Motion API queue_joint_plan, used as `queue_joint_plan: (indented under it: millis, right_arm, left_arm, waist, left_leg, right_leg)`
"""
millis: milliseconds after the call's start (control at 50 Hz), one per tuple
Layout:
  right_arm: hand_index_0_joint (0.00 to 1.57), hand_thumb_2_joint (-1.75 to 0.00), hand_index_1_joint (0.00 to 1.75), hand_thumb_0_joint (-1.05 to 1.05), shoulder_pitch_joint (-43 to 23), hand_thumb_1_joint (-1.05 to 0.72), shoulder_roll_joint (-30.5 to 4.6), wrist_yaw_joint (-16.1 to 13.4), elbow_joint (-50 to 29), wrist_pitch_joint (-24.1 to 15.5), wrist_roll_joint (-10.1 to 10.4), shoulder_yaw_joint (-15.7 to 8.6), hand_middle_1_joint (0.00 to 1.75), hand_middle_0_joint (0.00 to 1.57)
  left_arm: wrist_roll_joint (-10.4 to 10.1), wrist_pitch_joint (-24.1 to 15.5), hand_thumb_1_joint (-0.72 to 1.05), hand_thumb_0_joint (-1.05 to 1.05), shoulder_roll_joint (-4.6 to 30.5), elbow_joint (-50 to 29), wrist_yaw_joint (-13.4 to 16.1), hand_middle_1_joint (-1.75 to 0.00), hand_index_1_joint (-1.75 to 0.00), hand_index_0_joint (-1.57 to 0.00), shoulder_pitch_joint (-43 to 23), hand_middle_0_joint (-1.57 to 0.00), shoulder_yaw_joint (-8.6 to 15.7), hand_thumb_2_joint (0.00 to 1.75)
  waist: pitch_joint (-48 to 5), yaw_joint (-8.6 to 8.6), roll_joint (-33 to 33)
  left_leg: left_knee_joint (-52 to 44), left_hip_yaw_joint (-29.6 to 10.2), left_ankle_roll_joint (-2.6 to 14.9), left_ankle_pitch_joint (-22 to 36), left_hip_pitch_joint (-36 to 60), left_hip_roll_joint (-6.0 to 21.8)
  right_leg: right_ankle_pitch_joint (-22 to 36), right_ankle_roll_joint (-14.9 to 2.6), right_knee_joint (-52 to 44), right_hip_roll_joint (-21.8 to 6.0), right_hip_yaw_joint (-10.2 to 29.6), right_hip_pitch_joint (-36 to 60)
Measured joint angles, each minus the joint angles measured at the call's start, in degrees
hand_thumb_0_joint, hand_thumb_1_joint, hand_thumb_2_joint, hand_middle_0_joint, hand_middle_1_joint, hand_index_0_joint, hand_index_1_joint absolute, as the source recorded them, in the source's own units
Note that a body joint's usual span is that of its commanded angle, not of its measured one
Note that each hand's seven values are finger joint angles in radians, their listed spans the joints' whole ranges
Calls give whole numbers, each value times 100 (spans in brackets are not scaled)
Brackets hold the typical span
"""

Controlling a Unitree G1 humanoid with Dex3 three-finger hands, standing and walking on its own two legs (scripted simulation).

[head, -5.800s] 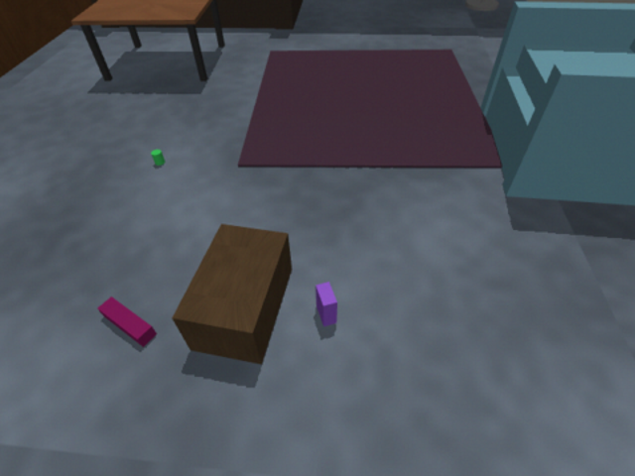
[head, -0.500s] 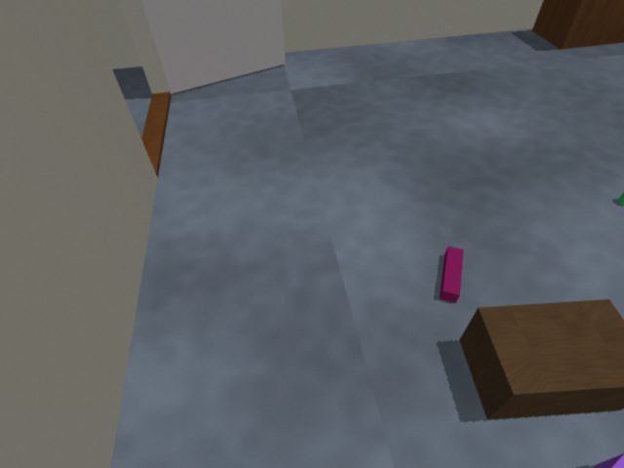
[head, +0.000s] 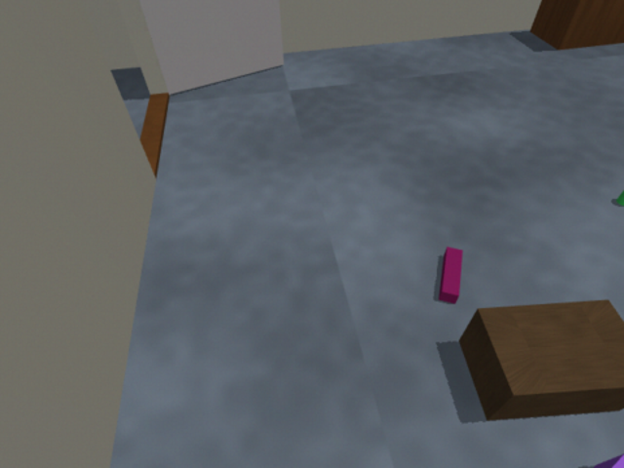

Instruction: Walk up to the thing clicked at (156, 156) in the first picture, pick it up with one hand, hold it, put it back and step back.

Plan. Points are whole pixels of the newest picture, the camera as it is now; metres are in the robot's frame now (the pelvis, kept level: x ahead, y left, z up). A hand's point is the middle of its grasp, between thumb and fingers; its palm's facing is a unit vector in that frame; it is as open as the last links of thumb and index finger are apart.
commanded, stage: stand
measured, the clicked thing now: out of the picture +1.38 -1.41 -0.75
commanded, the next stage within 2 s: walk up in 0.58 s
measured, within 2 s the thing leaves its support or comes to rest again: neither
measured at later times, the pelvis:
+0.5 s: pelvis +0.00 +0.00 +0.00, yaw +0 degrees
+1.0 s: pelvis +0.11 +0.06 -0.02, yaw +0 degrees
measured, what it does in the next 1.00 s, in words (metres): walks ahead: left foot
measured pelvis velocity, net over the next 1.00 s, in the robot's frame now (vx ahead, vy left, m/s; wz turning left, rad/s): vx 0.11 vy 0.06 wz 0.01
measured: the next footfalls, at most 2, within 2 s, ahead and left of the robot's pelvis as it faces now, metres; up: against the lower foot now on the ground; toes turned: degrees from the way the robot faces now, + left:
left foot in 0.86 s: +0.18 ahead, +0.18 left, +0.00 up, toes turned +6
right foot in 1.30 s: +0.40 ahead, -0.10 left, +0.00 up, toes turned -6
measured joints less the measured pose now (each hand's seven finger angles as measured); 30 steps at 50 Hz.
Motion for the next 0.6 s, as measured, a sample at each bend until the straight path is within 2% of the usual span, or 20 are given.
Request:
queue_joint_plan:
  millis: [580, 600]
  right_arm:
    - [21, -90, 30, 0, 24, -90, 12, 6, 12, 8, -6, -26, 30, 20]
    - [21, -90, 30, 0, 57, -90, 13, 49, -36, 3, -27, -85, 30, 20]
  left_arm:
    - [4, 9, 90, 0, -16, -15, 9, -30, -30, -20, 29, -21, -12, 89]
    - [34, 5, 90, 0, -16, -64, -41, -30, -30, -20, 53, -21, 49, 89]
  waist:
    - [19, -6, -6]
    - [8, -11, -6]
  left_leg:
    - [-29, 15, 5, -10, 7, -12]
    - [115, 11, 83, -190, -54, -16]
  right_leg:
    - [-29, 5, 11, -14, 14, -15]
    - [-165, -25, 107, -16, 0, -49]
